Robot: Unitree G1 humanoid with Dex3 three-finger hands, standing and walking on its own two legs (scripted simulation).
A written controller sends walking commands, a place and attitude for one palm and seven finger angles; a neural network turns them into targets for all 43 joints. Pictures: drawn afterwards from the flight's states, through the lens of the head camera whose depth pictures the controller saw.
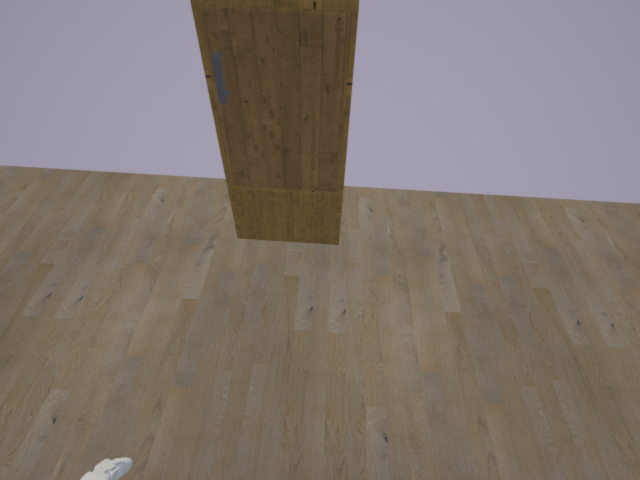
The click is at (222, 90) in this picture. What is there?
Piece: cupboard door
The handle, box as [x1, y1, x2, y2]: [211, 50, 228, 103]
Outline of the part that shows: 218,50 215,55 212,55 211,59 219,103 225,103 227,100 226,96 228,91 224,87 220,56 222,53 221,50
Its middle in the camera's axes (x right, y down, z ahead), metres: -0.29 -0.46 +1.11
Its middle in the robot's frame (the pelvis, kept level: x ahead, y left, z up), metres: +1.13 +0.34 -0.03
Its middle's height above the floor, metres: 0.74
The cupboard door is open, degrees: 0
